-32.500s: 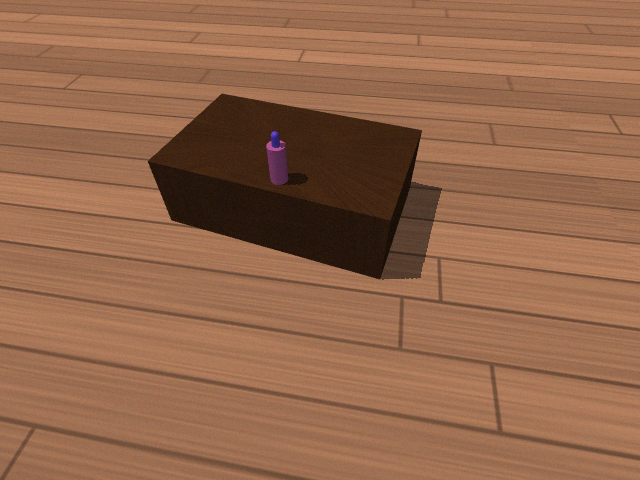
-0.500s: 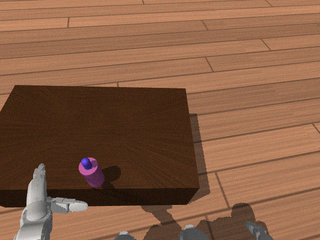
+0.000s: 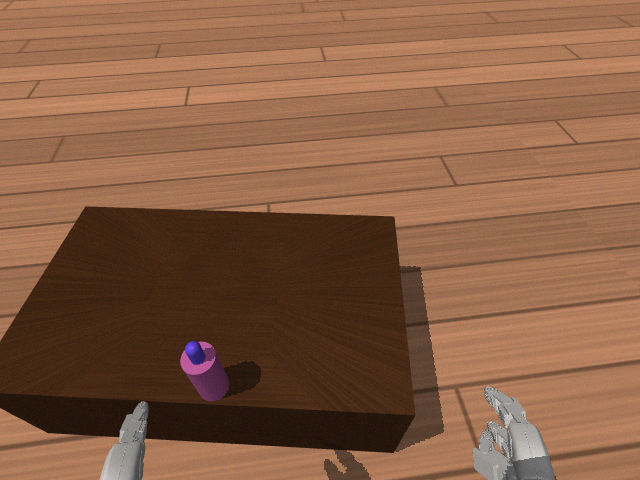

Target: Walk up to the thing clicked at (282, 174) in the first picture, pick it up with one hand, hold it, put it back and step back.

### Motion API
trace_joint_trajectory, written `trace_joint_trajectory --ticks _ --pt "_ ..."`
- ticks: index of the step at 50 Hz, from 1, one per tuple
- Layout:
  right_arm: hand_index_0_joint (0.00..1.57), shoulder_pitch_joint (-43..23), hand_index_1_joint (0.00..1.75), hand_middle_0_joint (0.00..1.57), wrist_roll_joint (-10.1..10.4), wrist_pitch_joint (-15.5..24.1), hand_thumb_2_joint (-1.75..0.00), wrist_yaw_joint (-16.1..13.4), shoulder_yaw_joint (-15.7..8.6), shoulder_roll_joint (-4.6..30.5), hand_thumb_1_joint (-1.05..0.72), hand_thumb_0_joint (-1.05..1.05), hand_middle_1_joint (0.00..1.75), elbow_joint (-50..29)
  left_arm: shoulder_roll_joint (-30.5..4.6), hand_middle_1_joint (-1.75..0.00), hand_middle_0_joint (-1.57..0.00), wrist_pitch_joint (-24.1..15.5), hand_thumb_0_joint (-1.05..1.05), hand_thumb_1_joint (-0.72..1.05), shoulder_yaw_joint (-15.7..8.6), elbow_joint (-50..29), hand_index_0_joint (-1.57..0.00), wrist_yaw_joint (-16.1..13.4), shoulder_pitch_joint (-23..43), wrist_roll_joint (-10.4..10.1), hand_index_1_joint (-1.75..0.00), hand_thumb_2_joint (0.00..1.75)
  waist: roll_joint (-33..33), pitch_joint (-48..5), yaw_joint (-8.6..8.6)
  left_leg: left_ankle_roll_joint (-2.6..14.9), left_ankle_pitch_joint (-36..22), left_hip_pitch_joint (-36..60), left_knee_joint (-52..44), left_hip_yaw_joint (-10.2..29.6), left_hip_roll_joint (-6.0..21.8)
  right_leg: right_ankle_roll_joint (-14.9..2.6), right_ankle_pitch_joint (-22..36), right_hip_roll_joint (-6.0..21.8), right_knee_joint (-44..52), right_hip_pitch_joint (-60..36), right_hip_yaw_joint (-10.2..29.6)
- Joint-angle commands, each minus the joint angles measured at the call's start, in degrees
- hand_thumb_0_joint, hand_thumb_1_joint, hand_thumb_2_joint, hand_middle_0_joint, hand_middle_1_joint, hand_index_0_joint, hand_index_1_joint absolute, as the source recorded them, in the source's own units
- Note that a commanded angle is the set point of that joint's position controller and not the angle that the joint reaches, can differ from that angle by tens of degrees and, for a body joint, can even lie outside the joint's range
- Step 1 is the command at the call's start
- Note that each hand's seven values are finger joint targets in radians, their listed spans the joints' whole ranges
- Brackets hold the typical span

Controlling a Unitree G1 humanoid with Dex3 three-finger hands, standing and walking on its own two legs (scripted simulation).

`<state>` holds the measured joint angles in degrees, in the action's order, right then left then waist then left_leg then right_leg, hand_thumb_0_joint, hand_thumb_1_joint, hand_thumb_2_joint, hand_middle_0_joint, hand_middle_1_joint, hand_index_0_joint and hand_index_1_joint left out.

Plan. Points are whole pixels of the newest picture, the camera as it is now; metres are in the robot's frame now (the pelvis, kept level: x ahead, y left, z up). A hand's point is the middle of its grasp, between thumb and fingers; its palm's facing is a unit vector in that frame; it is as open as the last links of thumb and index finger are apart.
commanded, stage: home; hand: left
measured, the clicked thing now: (203, 367) +0.40 +0.25 -0.29
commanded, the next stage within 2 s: stand in 1.78 s
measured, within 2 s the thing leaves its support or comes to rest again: neither
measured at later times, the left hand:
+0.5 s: hand out of the picture +0.16 +0.18 -0.06, palm faces +0.09 -0.95 -0.29, open 17.1 cm
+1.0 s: hand out of the picture +0.16 +0.19 -0.06, palm faces +0.09 -0.95 -0.28, open 17.2 cm
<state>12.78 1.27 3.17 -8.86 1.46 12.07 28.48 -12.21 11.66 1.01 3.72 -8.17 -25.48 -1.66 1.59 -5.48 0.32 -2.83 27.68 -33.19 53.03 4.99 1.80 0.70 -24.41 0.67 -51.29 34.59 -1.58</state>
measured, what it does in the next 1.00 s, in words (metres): stands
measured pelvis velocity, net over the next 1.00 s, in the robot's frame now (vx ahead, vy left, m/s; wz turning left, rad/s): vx -0.01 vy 0.01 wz -0.01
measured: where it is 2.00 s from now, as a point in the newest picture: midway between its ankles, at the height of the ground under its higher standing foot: outside the picture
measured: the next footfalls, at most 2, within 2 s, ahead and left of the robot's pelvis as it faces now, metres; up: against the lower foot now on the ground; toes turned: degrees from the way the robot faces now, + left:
none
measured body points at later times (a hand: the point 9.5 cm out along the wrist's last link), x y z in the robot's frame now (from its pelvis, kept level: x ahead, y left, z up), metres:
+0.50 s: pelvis -0.01 +0.00 -0.01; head +0.01 +0.00 +0.44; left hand +0.15 +0.23 -0.04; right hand +0.14 -0.24 -0.08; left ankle -0.01 +0.15 -0.69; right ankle +0.01 -0.13 -0.69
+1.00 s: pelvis -0.01 +0.01 -0.01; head +0.02 +0.01 +0.44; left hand +0.16 +0.24 -0.04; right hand +0.15 -0.23 -0.08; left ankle -0.01 +0.15 -0.69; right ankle +0.01 -0.13 -0.69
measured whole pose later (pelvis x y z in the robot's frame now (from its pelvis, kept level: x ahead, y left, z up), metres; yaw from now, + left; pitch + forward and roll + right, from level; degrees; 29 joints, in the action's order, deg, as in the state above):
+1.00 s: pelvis -0.01 +0.01 -0.01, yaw -1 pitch +8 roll -2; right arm 16.1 0.8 7.0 -9.1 1.2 11.6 28.3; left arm -12.0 14.5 0.8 -1.1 -8.0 -27.5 -0.9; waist 1.9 -6.5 1.2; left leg -2.1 29.1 -35.3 56.5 4.3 1.8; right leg 1.5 -24.9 0.6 -53.5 36.4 -0.8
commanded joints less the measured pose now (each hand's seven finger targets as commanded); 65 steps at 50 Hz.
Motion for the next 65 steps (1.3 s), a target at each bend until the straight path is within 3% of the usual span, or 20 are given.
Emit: trace_joint_trajectory --ticks 1,9,15,16,19,20,22,25,29,31,36,38,41,44,45,49,51,52,56,65 --pt "0.20 -1.9 0.30 0.20 -0.5 4.0 -0.90 -0.9 -2.7 6.2 -0.89 0.00 0.30 -8.3 -4.8 -0.06 -0.05 -2.6 0.00 -0.50 -2.5 -10.0 -0.05 -0.5 1.0 0.8 -0.06 0.08 -1.7 -6.6 1.21 3.21 -13.8 1.5 -6.6 -5.3 -2.3 -0.24 13.5 -0.6 8.6 -7.6 -0.9" --pt "0.20 -1.8 0.30 0.20 -0.3 4.7 -0.90 -0.6 -3.1 6.5 -0.90 0.00 0.30 -8.9 -6.9 -0.06 -0.05 -2.2 0.00 -0.50 -4.2 -13.1 -0.05 -0.6 1.4 1.1 -0.06 0.08 -1.2 -6.4 0.74 3.18 -12.0 0.5 -6.9 -4.9 -2.1 -0.50 10.9 -0.8 8.2 -6.5 -1.4" --pt "0.20 -2.0 0.30 0.20 -0.2 5.4 -0.90 -0.3 -3.1 6.5 -0.90 0.00 0.30 -9.6 -5.3 -0.07 -0.06 -1.8 0.00 -0.47 -3.3 -12.2 -0.06 -0.4 0.0 0.9 -0.07 0.10 -1.1 -4.1 0.70 3.22 -7.6 -1.6 -7.6 -4.8 -2.1 -0.76 6.5 -1.1 8.3 -4.9 -1.6" --pt "0.20 -1.5 0.30 0.20 -0.2 5.4 -0.90 -0.4 -3.2 6.4 -0.90 0.00 0.30 -9.5 -7.1 -0.07 -0.06 -2.1 0.00 -0.47 -4.7 -15.0 -0.06 -0.5 1.8 0.9 -0.07 0.10 -0.8 -5.6 0.62 3.25 -7.6 -1.2 -7.2 -5.0 -2.1 -0.68 6.3 -0.9 8.5 -5.5 -1.3" --pt "0.20 -0.8 0.30 0.20 -0.4 5.7 -0.90 -0.6 -3.3 6.4 -0.90 0.00 0.30 -9.6 -6.4 -0.06 -0.06 -1.9 0.00 -0.49 -4.3 -15.1 -0.06 -0.4 0.4 1.1 -0.06 0.09 -1.4 -7.2 0.75 3.26 -8.8 -0.9 -6.5 -5.2 -2.2 -0.58 7.6 -1.0 8.0 -6.0 -1.1" --pt "0.20 -1.0 0.30 0.20 -0.4 5.8 -0.90 -0.6 -3.2 6.4 -0.90 0.00 0.30 -9.6 -3.4 -0.06 -0.06 -1.3 0.00 -0.49 -2.0 -9.9 -0.06 -0.1 -2.9 1.2 -0.06 0.09 -2.7 -5.3 1.35 3.27 -9.1 -1.0 -6.5 -5.0 -2.0 -0.62 8.0 -1.2 7.6 -4.9 -1.4" --pt "0.20 -0.8 0.30 0.20 -0.4 6.0 -0.90 -0.8 -3.4 6.7 -0.90 0.00 0.30 -9.6 -6.7 -0.07 -0.06 -1.7 0.00 -0.48 -4.1 -17.3 -0.06 -0.4 2.4 1.2 -0.07 0.10 -0.4 -7.1 0.98 3.20 -8.6 -0.4 -6.5 -5.0 -2.1 -0.73 7.6 -1.0 7.6 -5.0 -1.2" --pt "0.20 -1.2 0.30 0.20 -0.4 6.5 -0.90 -0.7 -3.0 6.2 -0.90 0.00 0.30 -9.4 -5.4 -0.06 -0.06 -1.2 0.00 -0.49 -3.5 -13.6 -0.06 -0.3 -0.3 1.3 -0.06 0.09 -0.4 -4.3 0.96 3.17 -6.4 -1.9 -7.1 -4.7 -2.0 -0.81 5.3 -1.2 7.7 -4.1 -1.6" --pt "0.20 -0.8 0.30 0.20 -0.5 6.6 -0.90 -0.9 -3.0 6.2 -0.90 0.00 0.30 -9.5 -4.8 -0.06 -0.06 -1.0 0.00 -0.49 -3.2 -13.0 -0.06 -0.2 -1.5 1.3 -0.06 0.09 -1.8 -5.0 1.17 3.20 -8.5 -1.8 -6.4 -4.6 -2.0 -0.68 7.2 -1.3 7.3 -4.6 -1.7" --pt "0.20 -0.4 0.30 0.20 -0.5 6.6 -0.90 -1.1 -3.2 6.3 -0.90 0.00 0.30 -9.1 -7.1 -0.06 -0.05 -1.3 0.00 -0.50 -4.6 -17.9 -0.05 -0.5 2.1 1.4 -0.06 0.09 0.7 -6.7 0.80 3.01 -9.5 -0.6 -6.3 -4.7 -2.0 -0.87 8.2 -1.2 6.9 -4.8 -1.5" --pt "0.20 -0.8 0.30 0.20 -0.7 6.8 -0.90 -1.1 -2.9 6.0 -0.90 0.00 0.30 -9.5 -4.4 -0.06 -0.06 -0.6 0.00 -0.49 -3.2 -13.5 -0.05 -0.1 -2.2 1.3 -0.06 0.09 -0.8 -5.1 0.85 3.08 -8.0 -1.7 -6.4 -4.4 -2.0 -0.81 6.6 -1.3 7.2 -4.1 -1.9" --pt "0.20 -0.6 0.30 0.20 -0.5 6.9 -0.90 -1.0 -3.2 6.4 -0.90 0.00 0.30 -9.4 -6.7 -0.07 -0.06 -1.0 0.00 -0.48 -4.2 -19.7 -0.06 -0.4 2.0 1.3 -0.07 0.10 1.9 -7.3 0.62 2.73 -9.2 -0.3 -7.2 -4.0 -1.7 -1.12 7.7 -1.5 6.1 -4.8 -2.1" --pt "0.20 -0.6 0.30 0.20 -0.6 6.9 -0.90 -1.1 -2.9 6.2 -0.90 0.00 0.30 -9.4 -4.3 -0.06 -0.05 -0.3 0.00 -0.50 -2.5 -13.7 -0.05 -0.1 -1.8 1.5 -0.06 0.09 -0.4 -5.1 1.30 2.84 -9.9 -1.0 -6.8 -3.9 -1.6 -0.97 8.1 -1.7 6.1 -3.7 -2.3" --pt "0.20 0.0 0.30 0.20 -0.7 6.7 -0.90 -1.3 -3.2 6.3 -0.90 0.00 0.30 -9.2 -7.1 -0.06 -0.05 -0.9 0.00 -0.50 -4.5 -18.7 -0.05 -0.3 1.3 1.5 -0.06 0.08 1.6 -8.0 0.76 2.66 -12.4 0.1 -6.1 -4.0 -1.7 -1.10 10.3 -1.4 5.6 -5.1 -2.0" --pt "0.20 -0.4 0.30 0.20 -0.7 6.8 -0.90 -1.2 -3.0 6.2 -0.90 0.00 0.30 -9.6 -3.6 -0.06 -0.05 0.0 0.00 -0.51 -2.5 -11.5 -0.05 0.0 -3.7 1.5 -0.06 0.08 -0.8 -5.6 1.25 2.78 -11.9 -0.8 -6.2 -4.0 -1.7 -0.93 9.8 -1.6 5.8 -4.7 -2.2" --pt "0.20 0.0 0.30 0.20 -0.7 7.0 -0.90 -1.4 -3.3 6.5 -0.90 0.00 0.30 -9.3 -6.7 -0.06 -0.05 -0.7 0.00 -0.50 -4.4 -19.3 -0.05 -0.4 1.7 1.5 -0.06 0.08 0.8 -8.3 0.98 2.76 -12.2 0.5 -6.1 -4.1 -1.6 -1.02 10.2 -1.4 5.7 -5.2 -1.9" --pt "0.20 0.0 0.30 0.20 -0.8 7.0 -0.90 -1.2 -3.0 6.1 -0.90 0.00 0.30 -9.3 -4.1 -0.06 -0.05 0.0 0.00 -0.52 -2.8 -13.2 -0.05 0.0 -3.5 1.5 -0.06 0.07 0.0 -6.0 0.92 2.62 -13.0 -0.6 -6.1 -4.0 -1.5 -1.14 10.6 -1.6 5.3 -4.6 -2.2" --pt "0.20 -0.3 0.30 0.20 -0.6 7.1 -0.90 -1.3 -3.1 6.3 -0.90 0.00 0.30 -9.5 -6.1 -0.06 -0.05 -0.4 0.00 -0.50 -3.8 -18.2 -0.05 -0.3 0.7 1.3 -0.06 0.08 1.1 -5.9 0.55 2.65 -11.7 -0.7 -6.4 -3.9 -1.6 -1.10 9.5 -1.5 5.7 -4.1 -2.2" --pt "0.20 -0.5 0.30 0.20 -0.7 7.1 -0.90 -1.1 -3.1 6.2 -0.90 0.00 0.30 -9.7 -5.0 -0.06 -0.05 -0.3 0.00 -0.51 -3.5 -15.8 -0.05 -0.1 -1.2 1.4 -0.06 0.08 -0.5 -4.8 0.87 2.88 -8.9 -1.8 -6.6 -4.0 -1.7 -0.97 7.2 -1.5 6.3 -3.6 -2.2" --pt "0.20 -0.1 0.30 0.20 -0.8 7.0 -0.90 -1.5 -3.2 6.3 -0.90 0.00 0.30 -9.7 -6.0 -0.06 -0.05 -0.2 0.00 -0.53 -4.2 -17.9 -0.05 -0.2 0.7 1.4 -0.06 0.07 0.7 -7.0 0.85 2.71 -12.5 -0.5 -5.6 -4.2 -1.8 -0.81 10.7 -1.3 5.8 -5.1 -2.0"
